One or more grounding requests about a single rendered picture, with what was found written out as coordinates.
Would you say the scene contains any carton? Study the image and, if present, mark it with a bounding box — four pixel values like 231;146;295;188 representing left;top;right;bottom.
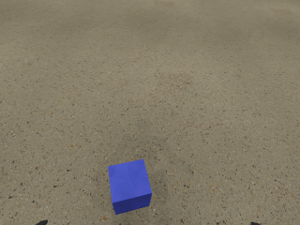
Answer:
108;159;152;215

